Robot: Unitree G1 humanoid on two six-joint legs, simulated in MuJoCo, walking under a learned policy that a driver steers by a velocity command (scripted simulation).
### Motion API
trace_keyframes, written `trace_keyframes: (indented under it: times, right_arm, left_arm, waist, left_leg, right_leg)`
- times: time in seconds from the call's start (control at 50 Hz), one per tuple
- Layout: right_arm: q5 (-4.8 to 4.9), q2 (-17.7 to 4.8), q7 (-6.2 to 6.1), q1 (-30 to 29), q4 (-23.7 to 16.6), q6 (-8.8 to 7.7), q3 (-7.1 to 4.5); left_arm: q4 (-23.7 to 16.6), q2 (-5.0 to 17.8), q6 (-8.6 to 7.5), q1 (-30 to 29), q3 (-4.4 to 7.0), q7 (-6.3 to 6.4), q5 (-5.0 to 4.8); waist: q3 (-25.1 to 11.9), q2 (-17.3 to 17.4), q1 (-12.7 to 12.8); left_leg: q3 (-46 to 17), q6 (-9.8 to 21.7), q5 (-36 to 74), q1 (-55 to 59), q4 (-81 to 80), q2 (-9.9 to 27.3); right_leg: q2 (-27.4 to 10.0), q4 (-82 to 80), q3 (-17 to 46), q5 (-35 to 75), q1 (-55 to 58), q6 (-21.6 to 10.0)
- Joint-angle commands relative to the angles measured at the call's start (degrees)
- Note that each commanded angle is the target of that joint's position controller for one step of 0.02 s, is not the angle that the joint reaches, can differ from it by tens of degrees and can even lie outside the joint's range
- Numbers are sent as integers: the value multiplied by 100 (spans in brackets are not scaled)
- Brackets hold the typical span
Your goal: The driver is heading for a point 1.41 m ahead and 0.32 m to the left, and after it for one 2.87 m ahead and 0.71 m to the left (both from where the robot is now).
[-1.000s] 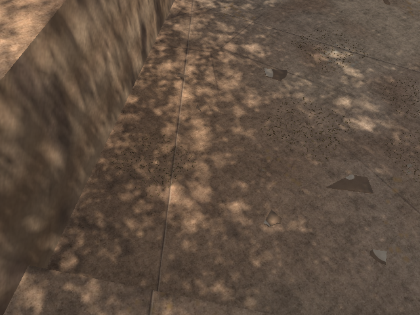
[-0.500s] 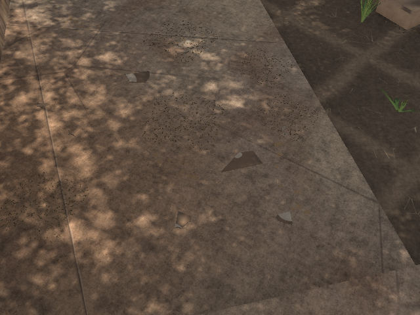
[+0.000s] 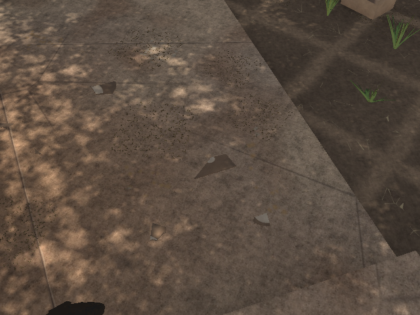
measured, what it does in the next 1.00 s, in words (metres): walks ahead, turning left: left foot, then right foot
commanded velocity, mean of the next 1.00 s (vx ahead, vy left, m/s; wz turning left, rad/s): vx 0.31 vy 0.00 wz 0.34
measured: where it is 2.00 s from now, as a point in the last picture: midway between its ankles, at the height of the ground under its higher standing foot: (90, 233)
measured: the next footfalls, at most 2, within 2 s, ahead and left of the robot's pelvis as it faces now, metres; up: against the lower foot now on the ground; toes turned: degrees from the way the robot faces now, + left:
left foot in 0.28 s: +0.06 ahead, +0.17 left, +0.00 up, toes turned +10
right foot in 0.70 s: +0.35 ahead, +0.06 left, +0.00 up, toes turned +24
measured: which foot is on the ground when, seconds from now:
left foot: down 0.00-0.02, up 0.04-0.26, down 0.28-0.72, up 0.74-1.00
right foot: down 0.00-0.28, up 0.30-0.68, down 0.70-1.00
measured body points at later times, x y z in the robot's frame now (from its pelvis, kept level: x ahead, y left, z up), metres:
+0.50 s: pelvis +0.10 +0.10 +0.02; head +0.11 +0.12 +0.47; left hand +0.18 +0.39 -0.09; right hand +0.20 -0.12 -0.11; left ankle +0.02 +0.16 -0.73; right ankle +0.18 -0.04 -0.66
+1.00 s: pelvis +0.34 +0.19 -0.01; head +0.34 +0.21 +0.44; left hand +0.21 +0.39 -0.15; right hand +0.60 +0.08 -0.10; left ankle +0.36 +0.35 -0.71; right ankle +0.32 +0.05 -0.73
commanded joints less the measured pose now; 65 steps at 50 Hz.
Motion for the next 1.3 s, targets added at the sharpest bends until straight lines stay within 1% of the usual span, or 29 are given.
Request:
trace_keyframes:
  times: [0.02, 0.08, 0.18, 0.26, 0.28, 0.32, 0.34, 0.42, 0.62, 0.64, 0.68, 0.72, 0.74, 0.76, 0.78, 0.8, 0.84, 0.88, 0.96, 1.04, 1.06, 1.08, 1.12, 1.16, 1.18, 1.22, 1.24, 1.28, 1.3]
  right_arm:
    - [-66, -986, -241, -842, -712, -185, -259]
    - [-198, -575, -257, -377, -567, -115, -164]
    - [-206, -344, 66, -446, -489, -7, -98]
    - [-62, -717, 239, -175, -382, -232, -266]
    - [-119, -803, 218, 128, -330, -325, -326]
    - [-245, -1442, -83, 1323, -296, -484, -468]
    - [-315, -1155, -91, 1452, -70, -564, -438]
    - [-176, -368, 30, 528, -185, -410, -70]
    - [-303, -906, 340, 959, -56, -266, -271]
    - [-518, -832, 318, 782, -150, -257, -243]
    - [-458, -922, 260, 12, -435, -307, -277]
    - [-441, -448, 371, -53, -518, -432, -135]
    - [-511, 451, 362, 1337, -130, -485, 86]
    - [-413, -2, 321, 1132, -249, -512, -34]
    - [-340, -478, 172, 517, -347, -418, -167]
    - [-477, -613, 14, 37, -441, -336, -159]
    - [-699, -181, -105, -119, -383, -158, 37]
    - [-552, -34, -100, -375, -513, -61, 124]
    - [-437, -19, 127, 35, -452, -81, 295]
    - [-543, -322, -139, -1565, -931, -79, 244]
    - [-510, -20, -83, -1534, -697, -23, 442]
    - [-336, -181, -126, -2320, -824, -73, 308]
    - [-438, -217, -94, -3607, -1301, -133, 229]
    - [-584, -168, -55, -2731, -1043, -132, 197]
    - [431, -71, -43, -2255, -996, -530, 6]
    - [271, -192, -203, 511, -194, -591, -143]
    - [184, -528, -318, 637, -93, -519, -257]
    - [86, -367, -425, 902, 56, -395, -316]
    - [66, -373, -448, 861, 160, -359, -354]
  left_arm:
    - [-345, 1363, -87, 795, 558, 364, 63]
    - [-287, 937, -160, 689, 457, 548, 128]
    - [-186, 1164, -90, 257, 521, 624, 289]
    - [77, 1034, 73, 380, 384, 504, 321]
    - [199, 836, 50, 487, 296, 502, 424]
    - [-170, 318, -172, 112, 33, 325, 552]
    - [-100, 380, -250, -276, 25, 263, 385]
    - [254, 656, -256, 72, 86, 372, 548]
    - [204, 329, -111, -1040, -168, 287, 359]
    - [319, 339, -183, -622, -180, 281, 447]
    - [683, 741, -247, 526, -31, 336, 438]
    - [1261, 994, -340, 2797, 41, 417, 377]
    - [1320, 1091, -353, 3124, -66, 298, 319]
    - [1328, 1024, -369, 3167, -57, 181, 440]
    - [1270, 932, -370, 2284, -19, 151, 306]
    - [1154, 378, -320, 1548, -211, 171, 250]
    - [1007, -158, -299, 666, -426, 245, 310]
    - [1067, 38, -389, 527, -321, 336, 186]
    - [1121, 829, -395, 630, -22, 144, 484]
    - [1580, 414, -435, 2544, -87, 341, 290]
    - [1610, 255, -363, 2621, -145, 381, 223]
    - [1808, 418, -300, 3536, -93, 331, 104]
    - [2155, 619, -279, 3912, 15, 350, 27]
    - [2207, 529, -329, 3462, 23, 317, -56]
    - [2288, -366, -52, 2877, -151, 459, -740]
    - [1592, 571, 42, 1228, -23, 660, -622]
    - [1260, 331, -44, 1301, -80, 663, -488]
    - [997, 630, -272, 532, 52, 678, -373]
    - [957, 264, -297, 430, 40, 692, -352]
  waist:
    - [-433, -438, 752]
    - [-134, -893, 492]
    - [-50, -729, 434]
    - [44, -595, 238]
    - [-134, -375, 75]
    - [-691, 900, -597]
    - [124, 573, -687]
    - [178, 269, 142]
    - [195, 307, -61]
    - [101, 398, 136]
    - [-73, 104, 788]
    - [-898, -791, 1573]
    - [-2027, -1444, 830]
    - [-1166, -866, 962]
    - [-42, -664, 786]
    - [-28, -76, 650]
    - [-83, -153, 215]
    - [-128, -264, 174]
    - [-130, -263, 167]
    - [-134, -409, 1320]
    - [213, -109, 1470]
    - [235, 194, 1871]
    - [226, -383, 2040]
    - [224, -28, 1252]
    - [56, 928, 640]
    - [-646, 326, -935]
    - [-1651, 842, -713]
    - [-353, 919, -928]
    - [12, 742, -769]
  left_leg:
    - [-312, 580, 931, -1078, -232, -46]
    - [-191, 326, -1335, -1165, 1134, -10]
    - [179, 332, -48, -231, 71, -224]
    - [224, 926, 546, 1066, -971, -594]
    - [-60, 1114, 563, 1705, -1050, -474]
    - [-4068, 2579, -149, 3846, -2208, 1296]
    - [-3547, 2145, -476, 3626, -2292, 1219]
    - [-2373, 1816, 947, 2048, -2340, 760]
    - [-2004, 1785, 2418, 710, -2090, 343]
    - [-2036, 1693, 2683, 627, -1800, 457]
    - [-1768, 1381, 3989, 147, -826, 205]
    - [-1416, 848, 3095, -1265, 2120, -970]
    - [-1120, 460, -1941, -1923, 4448, -1537]
    - [-1234, 314, -1950, -3177, 5456, -1378]
    - [-1382, 356, -1251, -3711, 5636, -838]
    - [-1253, 406, -719, -3427, 5258, -509]
    - [-1155, 324, -30, -2291, 3755, 39]
    - [-660, 70, -713, -1576, 2447, 112]
    - [19, -45, 952, 555, 1775, -189]
    - [-552, 14, 1572, -2293, -251, 42]
    - [-753, 6, 3019, -1961, -1921, 285]
    - [97, -172, 2985, -1614, -1869, -269]
    - [311, -118, 1054, -1506, -1394, -527]
    - [208, 68, 678, 303, -2134, -574]
    - [-408, 250, 3157, 2626, -1657, -353]
    - [-916, 578, 5049, 4795, -2224, 821]
    - [-1192, 790, 5870, 5933, -846, 1526]
    - [-1027, 895, 6721, 4498, -1281, 1317]
    - [-955, 1003, 6261, 4140, -1626, 1272]
  right_leg:
    - [-1608, -1027, 1398, 1244, 1363, -1310]
    - [-2632, -1771, 1925, 2016, 1315, -1732]
    - [-2058, -2113, 714, 784, 1092, -937]
    - [-1985, -1705, 355, -1014, 615, -774]
    - [-1786, -947, 54, -817, 295, -618]
    - [-235, 2010, 301, -1419, -2507, 193]
    - [-485, 2650, 882, -1169, -3420, 77]
    - [-805, 3127, 732, -304, -2657, 66]
    - [-238, 477, 85, 1339, -984, 475]
    - [-312, 1308, 227, 1878, -706, 419]
    - [-86, 1144, -85, 1303, 406, 239]
    - [-362, 423, 539, 1666, 3050, -495]
    - [-2220, 136, 2821, 4235, 4201, -2262]
    - [-2726, -848, 4508, 2879, 3635, -2642]
    - [-2775, -1230, 4488, 907, 2324, -2319]
    - [-2549, -1416, 4049, 255, 1400, -2084]
    - [-1869, -1795, 2979, 569, 90, -1693]
    - [-1320, -1943, 2009, 716, -447, -1363]
    - [-742, -1297, 1125, 643, -2167, -1156]
    - [-1261, 723, 2511, -310, 1197, -1266]
    - [-861, 1255, 2177, -900, 836, -906]
    - [-400, 778, 1840, -944, 616, -949]
    - [-135, 847, 1868, 241, 1004, -657]
    - [241, 1311, 1715, 1334, 184, -326]
    - [-217, 1527, 2179, 1343, -1895, 8]
    - [17, 4067, 1437, -724, -3161, 295]
    - [-507, 4278, 1154, -670, -3770, 261]
    - [-624, 4274, 706, -219, -4086, 192]
    - [-662, 4395, 506, -205, -4271, 149]
Velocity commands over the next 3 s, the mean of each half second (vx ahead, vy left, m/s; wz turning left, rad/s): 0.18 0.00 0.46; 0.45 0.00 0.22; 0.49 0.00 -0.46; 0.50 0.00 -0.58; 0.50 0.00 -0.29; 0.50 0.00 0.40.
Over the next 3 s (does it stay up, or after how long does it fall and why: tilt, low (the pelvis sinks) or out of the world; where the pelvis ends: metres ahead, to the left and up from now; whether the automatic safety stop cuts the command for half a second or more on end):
stays up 1.29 0.27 -0.13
